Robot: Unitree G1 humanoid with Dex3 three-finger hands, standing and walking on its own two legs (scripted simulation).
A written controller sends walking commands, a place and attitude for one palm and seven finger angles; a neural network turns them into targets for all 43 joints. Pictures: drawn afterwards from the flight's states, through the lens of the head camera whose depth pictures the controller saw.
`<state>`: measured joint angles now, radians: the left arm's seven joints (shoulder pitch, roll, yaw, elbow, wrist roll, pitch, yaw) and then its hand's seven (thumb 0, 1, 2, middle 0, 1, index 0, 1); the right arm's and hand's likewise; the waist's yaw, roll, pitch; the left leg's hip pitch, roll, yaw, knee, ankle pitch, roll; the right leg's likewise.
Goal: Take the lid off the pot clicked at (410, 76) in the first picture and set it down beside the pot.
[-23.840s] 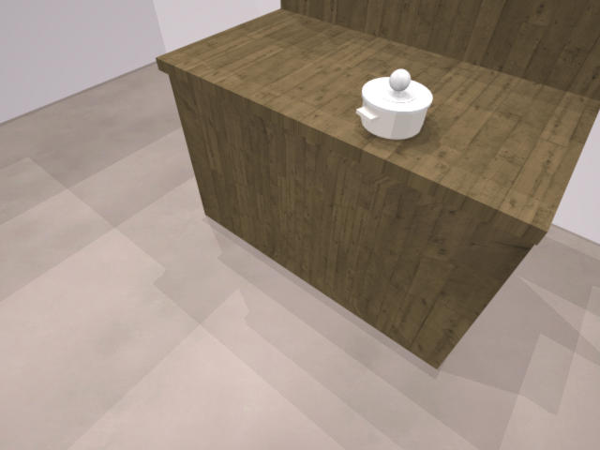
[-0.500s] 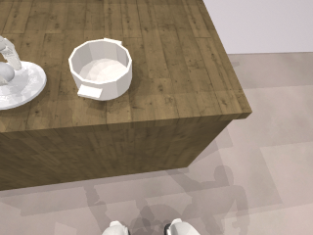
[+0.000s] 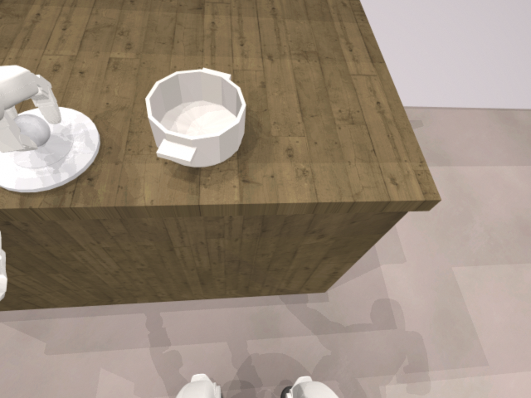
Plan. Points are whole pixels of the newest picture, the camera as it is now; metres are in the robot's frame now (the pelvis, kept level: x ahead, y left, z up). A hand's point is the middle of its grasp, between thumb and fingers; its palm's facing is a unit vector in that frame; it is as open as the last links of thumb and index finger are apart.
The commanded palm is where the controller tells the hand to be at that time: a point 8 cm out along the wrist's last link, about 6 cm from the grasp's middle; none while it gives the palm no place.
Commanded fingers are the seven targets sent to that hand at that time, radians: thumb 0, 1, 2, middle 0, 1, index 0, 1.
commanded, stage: open the fingers wide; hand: left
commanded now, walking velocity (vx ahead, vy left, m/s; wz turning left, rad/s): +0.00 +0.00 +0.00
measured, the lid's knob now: (30, 130) +0.51 +0.32 +0.06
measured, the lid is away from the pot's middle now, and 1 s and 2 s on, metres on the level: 0.25 0.25 0.25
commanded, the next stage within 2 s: raise the empty hand in 0.56 s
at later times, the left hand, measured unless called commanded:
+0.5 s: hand (20, 117) +0.50 +0.32 +0.09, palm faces -0.44 -0.11 -0.89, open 10.9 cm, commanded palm +0.53 +0.31 +0.15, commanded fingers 0.00 -0.04 0.70 -0.37 -0.82 -0.37 -0.82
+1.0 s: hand (11, 104) +0.49 +0.31 +0.13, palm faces -0.40 -0.09 -0.91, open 11.1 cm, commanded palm +0.53 +0.30 +0.19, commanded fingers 0.00 -0.04 0.70 -0.37 -0.82 -0.37 -0.82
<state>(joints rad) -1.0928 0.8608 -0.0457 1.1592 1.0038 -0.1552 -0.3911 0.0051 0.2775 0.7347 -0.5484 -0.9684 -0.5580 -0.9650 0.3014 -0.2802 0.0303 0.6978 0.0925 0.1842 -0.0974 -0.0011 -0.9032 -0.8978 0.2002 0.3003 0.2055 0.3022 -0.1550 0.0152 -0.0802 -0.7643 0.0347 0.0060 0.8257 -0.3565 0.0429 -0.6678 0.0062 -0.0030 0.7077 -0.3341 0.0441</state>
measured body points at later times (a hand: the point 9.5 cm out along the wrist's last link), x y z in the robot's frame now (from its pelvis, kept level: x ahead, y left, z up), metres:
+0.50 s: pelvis +0.00 +0.01 +0.00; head +0.12 +0.03 +0.43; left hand +0.52 +0.32 +0.15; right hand -0.03 -0.27 -0.11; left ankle +0.02 +0.09 -0.70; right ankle +0.00 -0.16 -0.70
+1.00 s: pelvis +0.00 +0.00 +0.00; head +0.10 +0.03 +0.44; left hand +0.51 +0.31 +0.18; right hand +0.01 -0.27 -0.11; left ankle +0.02 +0.09 -0.70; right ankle +0.00 -0.16 -0.70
